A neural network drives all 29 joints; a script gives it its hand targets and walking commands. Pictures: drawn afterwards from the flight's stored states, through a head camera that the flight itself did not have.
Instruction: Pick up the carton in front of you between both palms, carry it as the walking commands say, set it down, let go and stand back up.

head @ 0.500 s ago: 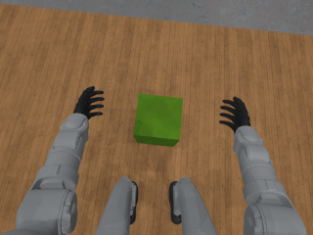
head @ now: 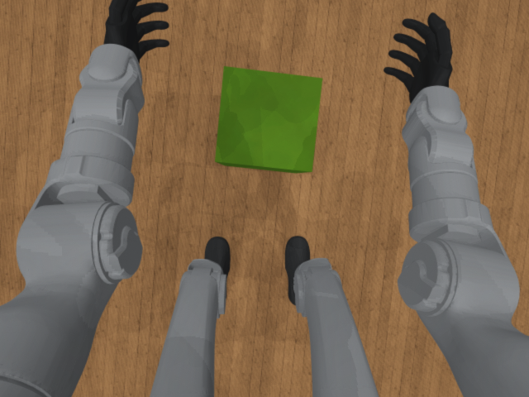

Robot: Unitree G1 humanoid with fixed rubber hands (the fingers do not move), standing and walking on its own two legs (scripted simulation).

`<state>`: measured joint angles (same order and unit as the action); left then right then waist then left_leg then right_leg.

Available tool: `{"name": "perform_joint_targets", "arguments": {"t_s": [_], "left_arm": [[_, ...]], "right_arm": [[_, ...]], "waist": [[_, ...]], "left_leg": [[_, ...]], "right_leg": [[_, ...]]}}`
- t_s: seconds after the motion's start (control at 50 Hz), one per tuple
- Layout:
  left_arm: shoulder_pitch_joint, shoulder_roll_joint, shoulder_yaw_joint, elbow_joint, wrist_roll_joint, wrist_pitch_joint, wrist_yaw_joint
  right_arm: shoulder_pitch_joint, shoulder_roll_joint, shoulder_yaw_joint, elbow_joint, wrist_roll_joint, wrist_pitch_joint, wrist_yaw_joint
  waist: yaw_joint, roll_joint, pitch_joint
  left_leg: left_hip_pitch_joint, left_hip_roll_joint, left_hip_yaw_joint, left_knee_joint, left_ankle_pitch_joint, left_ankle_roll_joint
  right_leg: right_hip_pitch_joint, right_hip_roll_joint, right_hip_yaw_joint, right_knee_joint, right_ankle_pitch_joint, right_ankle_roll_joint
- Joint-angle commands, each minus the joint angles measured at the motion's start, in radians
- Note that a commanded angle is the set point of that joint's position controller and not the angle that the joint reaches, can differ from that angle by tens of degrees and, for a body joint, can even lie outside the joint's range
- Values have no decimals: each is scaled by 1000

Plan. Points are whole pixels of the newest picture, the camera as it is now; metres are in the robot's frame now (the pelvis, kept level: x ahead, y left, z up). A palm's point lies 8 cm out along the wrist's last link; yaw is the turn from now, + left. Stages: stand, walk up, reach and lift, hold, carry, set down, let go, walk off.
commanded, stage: reach and lift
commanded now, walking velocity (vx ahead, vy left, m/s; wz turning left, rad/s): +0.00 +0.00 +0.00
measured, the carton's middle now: (266, 128) +0.50 -0.02 -0.52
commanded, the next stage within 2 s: none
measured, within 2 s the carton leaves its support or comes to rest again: leaves its support in 1.64 s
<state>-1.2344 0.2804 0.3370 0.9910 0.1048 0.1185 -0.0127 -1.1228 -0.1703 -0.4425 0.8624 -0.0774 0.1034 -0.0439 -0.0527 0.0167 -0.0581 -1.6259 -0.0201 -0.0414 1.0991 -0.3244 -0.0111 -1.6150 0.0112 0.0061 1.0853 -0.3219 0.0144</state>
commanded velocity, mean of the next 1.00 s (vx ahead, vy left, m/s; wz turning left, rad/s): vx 0.00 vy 0.00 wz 0.00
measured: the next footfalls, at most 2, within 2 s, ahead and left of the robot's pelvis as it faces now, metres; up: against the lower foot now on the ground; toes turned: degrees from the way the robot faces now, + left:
none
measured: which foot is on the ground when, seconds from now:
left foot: down 0.00-1.00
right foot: down 0.00-1.00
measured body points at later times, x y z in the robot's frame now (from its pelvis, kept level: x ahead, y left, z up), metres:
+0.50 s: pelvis -0.05 +0.00 -0.22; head +0.32 +0.00 +0.05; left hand +0.53 +0.17 -0.37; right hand +0.49 -0.22 -0.37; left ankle +0.06 +0.12 -0.61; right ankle +0.06 -0.13 -0.61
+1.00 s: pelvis -0.04 +0.00 -0.28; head +0.33 +0.00 -0.04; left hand +0.54 +0.16 -0.46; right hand +0.51 -0.20 -0.46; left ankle +0.06 +0.12 -0.61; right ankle +0.06 -0.12 -0.61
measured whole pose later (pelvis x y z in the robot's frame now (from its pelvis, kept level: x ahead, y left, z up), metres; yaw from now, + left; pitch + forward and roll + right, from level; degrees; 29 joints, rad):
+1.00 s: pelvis -0.04 +0.00 -0.28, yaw -2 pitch +38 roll -2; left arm -1.56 0.43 0.01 1.20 -0.22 0.06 0.08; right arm -1.48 -0.32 -0.14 1.14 0.23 0.04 -0.14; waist -0.04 -0.01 0.38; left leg -2.27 -0.04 -0.04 2.23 -0.62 -0.03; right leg -2.26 0.04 0.01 2.20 -0.60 0.04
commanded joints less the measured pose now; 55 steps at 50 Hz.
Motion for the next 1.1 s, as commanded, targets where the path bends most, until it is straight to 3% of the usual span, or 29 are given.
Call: {"name": "perform_joint_targets", "arguments": {"t_s": [0.0,0.14,0.26,0.36,0.44,0.54,0.64,0.76,0.9,1.08], "left_arm": [[-144,46,28,-88,26,-35,4],[-137,56,-16,-98,-20,-59,41],[-249,146,-125,-156,-134,-50,86],[-381,196,-203,-143,-227,-20,105],[-471,230,-229,-78,-264,2,112],[-537,246,-237,50,-268,-7,102],[-591,267,-248,126,-271,-41,91],[-658,284,-283,93,-304,-78,99],[-606,261,-329,94,-334,-81,99],[-570,223,-293,116,-294,-78,100]], "right_arm": [[-118,-70,-27,-71,-21,-42,11],[-127,-104,10,-44,19,-71,-4],[-227,-199,125,-79,151,-59,-41],[-354,-252,193,-66,234,-27,-71],[-460,-282,222,-19,266,-2,-86],[-543,-283,236,106,264,-7,-84],[-605,-291,247,188,258,-40,-78],[-663,-313,264,170,280,-74,-84],[-599,-273,299,174,319,-78,-97],[-580,-257,265,182,280,-82,-95]], "waist": [[-13,48,-936],[-10,43,-974],[-7,62,-1155],[-15,64,-1162],[-17,49,-1080],[-13,39,-899],[-11,28,-803],[-11,34,-810],[-6,48,-894],[-13,40,-788]], "left_leg": [[487,-42,12,71,500,-28],[260,-50,18,316,427,-42],[266,-49,43,537,383,-48],[224,-40,62,660,211,-43],[127,-28,74,721,43,-35],[11,-11,62,787,-64,-31],[-68,0,52,862,-50,-31],[-64,-1,51,940,63,-30],[19,-11,56,979,169,-26],[-37,-19,42,958,121,-26]], "right_leg": [[356,47,-27,56,486,45],[149,56,-28,305,422,56],[93,57,-62,526,360,63],[48,46,-84,651,200,57],[29,30,-85,714,69,51],[-50,12,-75,786,-32,48],[-60,5,-53,861,-3,48],[-41,15,-43,937,119,42],[14,29,-53,977,223,42],[-84,33,-61,961,148,42]]}}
